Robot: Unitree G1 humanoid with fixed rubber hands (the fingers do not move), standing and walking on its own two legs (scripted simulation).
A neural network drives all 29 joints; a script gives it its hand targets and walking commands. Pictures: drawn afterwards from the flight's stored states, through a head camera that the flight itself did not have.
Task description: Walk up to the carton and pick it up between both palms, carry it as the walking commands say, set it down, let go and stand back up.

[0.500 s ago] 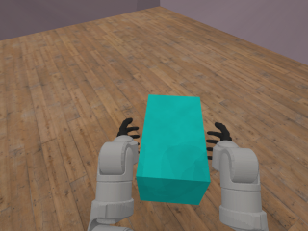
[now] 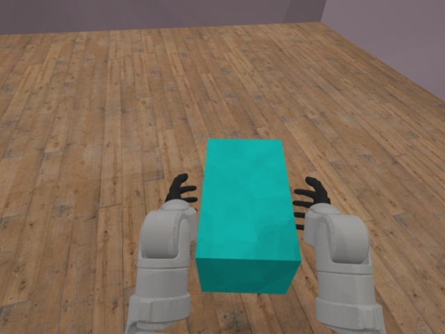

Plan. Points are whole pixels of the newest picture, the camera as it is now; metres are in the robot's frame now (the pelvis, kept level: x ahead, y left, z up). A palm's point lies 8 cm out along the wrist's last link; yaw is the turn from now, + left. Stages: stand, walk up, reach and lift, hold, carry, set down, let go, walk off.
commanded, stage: carry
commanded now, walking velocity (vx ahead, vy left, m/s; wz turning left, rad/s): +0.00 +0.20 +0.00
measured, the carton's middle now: (244, 211) +0.38 +0.00 +0.01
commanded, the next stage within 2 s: none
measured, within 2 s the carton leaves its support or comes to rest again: neither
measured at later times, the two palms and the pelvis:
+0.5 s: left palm (146, 116) +0.61 +0.25 +0.08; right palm (240, 114) +0.64 +0.01 +0.08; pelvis +0.32 +0.08 -0.03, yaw +9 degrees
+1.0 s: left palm (114, 102) +0.68 +0.35 +0.07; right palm (203, 101) +0.70 +0.12 +0.08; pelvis +0.38 +0.20 -0.02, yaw +8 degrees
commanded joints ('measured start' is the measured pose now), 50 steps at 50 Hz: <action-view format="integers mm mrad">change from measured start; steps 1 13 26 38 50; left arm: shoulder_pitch -361 -290 -220 -261 -333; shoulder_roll -1136 -1091 -1076 -1118 -1093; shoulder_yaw -547 -480 -486 -489 -498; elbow -122 -188 -81 -158 -204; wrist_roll -376 -369 -358 -396 -382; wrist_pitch -38 -59 0 -29 -33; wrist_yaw -220 -242 -250 -259 -250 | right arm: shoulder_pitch -320 -432 -339 -378 -403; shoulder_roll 998 1075 1016 1039 1071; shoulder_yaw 370 499 461 511 513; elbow -168 -273 -177 -308 -253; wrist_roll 370 449 367 391 419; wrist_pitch -38 -38 -18 -47 -19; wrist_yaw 245 219 219 216 224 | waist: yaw -44 46 -14 7 1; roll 134 -304 134 38 -207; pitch -230 -518 -465 -496 -436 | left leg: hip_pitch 351 -984 286 -25 -231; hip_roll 212 36 343 218 112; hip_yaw -93 -55 -124 41 171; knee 63 1255 209 211 107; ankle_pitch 882 -341 1200 671 73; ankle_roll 27 -159 41 -3 -113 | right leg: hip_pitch -181 1386 94 480 589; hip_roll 23 -415 32 -3 -225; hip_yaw -51 398 24 -27 23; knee -149 -459 34 -508 -352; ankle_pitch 27 1438 -397 86 608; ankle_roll -30 -303 -42 -84 -113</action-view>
